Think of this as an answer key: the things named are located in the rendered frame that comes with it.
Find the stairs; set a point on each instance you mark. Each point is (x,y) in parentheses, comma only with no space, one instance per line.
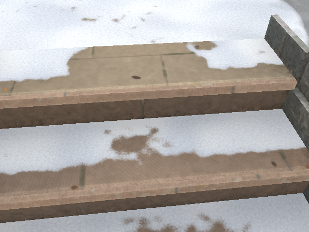
(46,161)

